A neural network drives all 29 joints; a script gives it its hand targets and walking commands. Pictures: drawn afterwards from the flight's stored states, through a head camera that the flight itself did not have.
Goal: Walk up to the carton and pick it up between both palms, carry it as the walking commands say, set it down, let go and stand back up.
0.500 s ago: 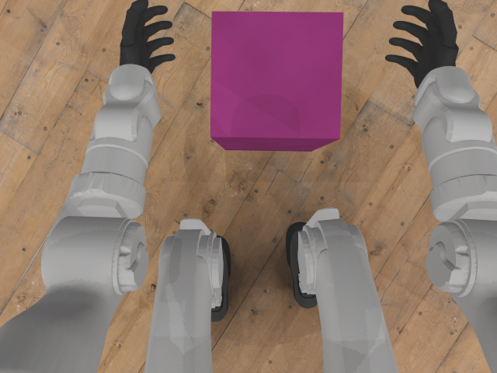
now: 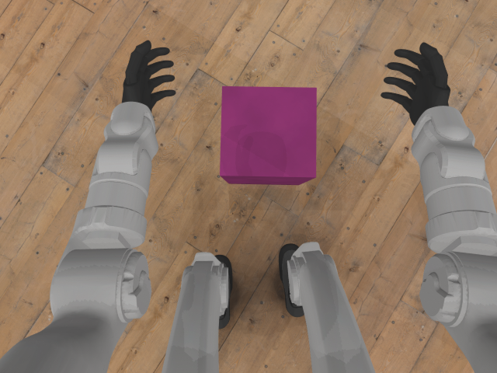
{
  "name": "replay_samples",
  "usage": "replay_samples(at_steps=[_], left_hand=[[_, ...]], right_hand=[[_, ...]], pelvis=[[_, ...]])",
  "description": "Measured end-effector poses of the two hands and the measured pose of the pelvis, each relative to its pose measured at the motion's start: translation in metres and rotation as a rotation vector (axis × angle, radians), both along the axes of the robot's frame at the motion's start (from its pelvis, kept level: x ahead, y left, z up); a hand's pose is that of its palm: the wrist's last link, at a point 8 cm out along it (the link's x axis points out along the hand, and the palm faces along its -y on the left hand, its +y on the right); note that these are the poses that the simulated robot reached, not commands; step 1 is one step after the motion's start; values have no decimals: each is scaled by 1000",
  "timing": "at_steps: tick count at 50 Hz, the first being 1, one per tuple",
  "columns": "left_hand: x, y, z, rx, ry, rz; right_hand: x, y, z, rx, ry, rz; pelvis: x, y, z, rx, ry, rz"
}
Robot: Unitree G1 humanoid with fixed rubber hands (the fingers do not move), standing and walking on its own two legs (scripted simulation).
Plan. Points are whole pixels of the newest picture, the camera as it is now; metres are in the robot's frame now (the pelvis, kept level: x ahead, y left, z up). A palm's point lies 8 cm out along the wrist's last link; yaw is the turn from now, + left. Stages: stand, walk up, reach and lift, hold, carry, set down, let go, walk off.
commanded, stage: set down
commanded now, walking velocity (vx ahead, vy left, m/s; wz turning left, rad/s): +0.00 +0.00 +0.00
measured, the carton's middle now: (266, 143) +0.51 -0.05 -0.46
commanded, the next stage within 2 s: let go in 0.34 s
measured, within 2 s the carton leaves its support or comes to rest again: neither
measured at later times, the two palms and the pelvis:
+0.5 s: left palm (107, 95) +0.49 +0.15 -0.01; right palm (459, 95) +0.46 -0.25 -0.02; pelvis +0.03 +0.00 +0.10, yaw +0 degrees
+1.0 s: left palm out of the picture +0.33 +0.21 +0.10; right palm out of the picture +0.29 -0.24 +0.10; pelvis +0.09 +0.00 +0.18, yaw -2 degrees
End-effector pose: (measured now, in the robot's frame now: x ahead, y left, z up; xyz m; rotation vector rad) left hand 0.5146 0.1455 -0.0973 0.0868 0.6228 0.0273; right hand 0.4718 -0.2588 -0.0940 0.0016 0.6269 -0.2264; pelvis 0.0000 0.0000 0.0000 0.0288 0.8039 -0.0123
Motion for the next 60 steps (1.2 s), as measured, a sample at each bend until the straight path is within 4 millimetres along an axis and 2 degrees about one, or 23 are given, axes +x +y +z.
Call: replay_samples(at_steps=[10,14,20,25,28,31,42,52,56,60], left_hand=[[0,0,63,-1,-3,-10],[-1,-1,82,6,3,-14],[-5,-1,87,21,32,-14],[-22,7,83,63,53,6],[-41,16,86,101,67,10],[-64,23,96,119,87,7],[-129,43,162,101,113,-15],[-199,74,201,113,148,-17],[-223,85,213,116,154,-16],[-239,93,220,106,158,-10]], right_hand=[[-1,2,60,8,1,7],[-1,3,78,3,8,14],[-3,7,84,-16,33,31],[-15,10,78,-44,72,71],[-29,10,81,-67,98,110],[-48,7,93,-84,128,140],[-126,0,164,-90,154,139],[-195,20,201,-86,174,136],[-214,27,213,-90,178,142],[-224,31,220,-92,182,149]], pelvis=[[13,-1,59,-5,-30,0],[18,-1,79,-7,-46,0],[25,-1,93,-10,-57,3],[31,0,100,-12,-70,2],[37,-1,107,-10,-91,1],[44,-2,117,-9,-128,-2],[72,-1,159,-21,-350,-8],[91,6,186,-35,-596,-17],[97,9,192,-42,-686,-15],[100,12,195,-47,-761,-13]])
